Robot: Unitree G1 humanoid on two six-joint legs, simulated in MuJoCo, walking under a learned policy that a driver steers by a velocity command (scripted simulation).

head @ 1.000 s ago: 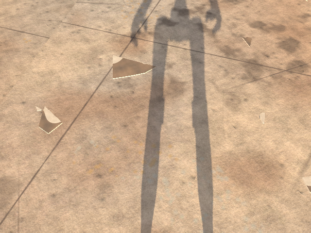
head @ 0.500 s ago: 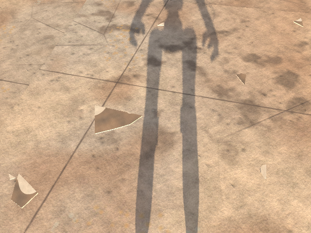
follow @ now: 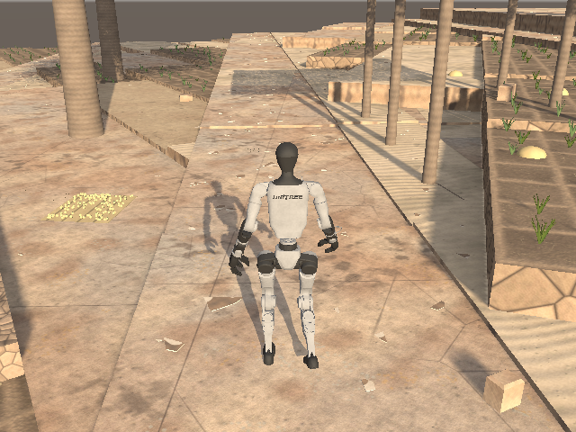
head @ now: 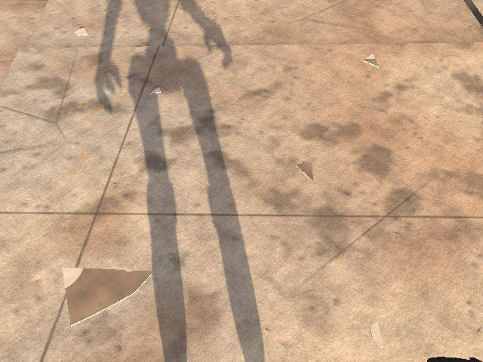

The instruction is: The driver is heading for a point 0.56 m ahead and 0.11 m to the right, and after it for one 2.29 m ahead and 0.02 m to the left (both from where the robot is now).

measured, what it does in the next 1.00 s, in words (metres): walks ahead, turning right: right foot, then left foot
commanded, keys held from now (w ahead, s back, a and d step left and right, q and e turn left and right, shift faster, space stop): w+e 0.62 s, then q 0.38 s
